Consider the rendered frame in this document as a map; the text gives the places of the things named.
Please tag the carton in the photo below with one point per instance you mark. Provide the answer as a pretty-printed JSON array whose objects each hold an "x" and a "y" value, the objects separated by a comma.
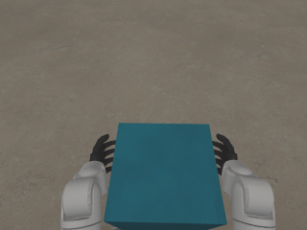
[{"x": 164, "y": 177}]

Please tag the robot right forearm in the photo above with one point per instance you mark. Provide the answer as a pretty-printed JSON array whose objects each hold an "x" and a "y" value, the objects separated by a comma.
[{"x": 252, "y": 198}]

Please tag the left robot hand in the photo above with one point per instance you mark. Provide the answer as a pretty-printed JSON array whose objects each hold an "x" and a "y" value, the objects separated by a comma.
[{"x": 99, "y": 153}]

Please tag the robot left forearm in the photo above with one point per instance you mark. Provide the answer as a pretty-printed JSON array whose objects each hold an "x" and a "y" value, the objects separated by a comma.
[{"x": 81, "y": 200}]

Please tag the right robot hand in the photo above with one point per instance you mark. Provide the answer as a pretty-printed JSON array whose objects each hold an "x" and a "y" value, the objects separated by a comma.
[{"x": 227, "y": 152}]

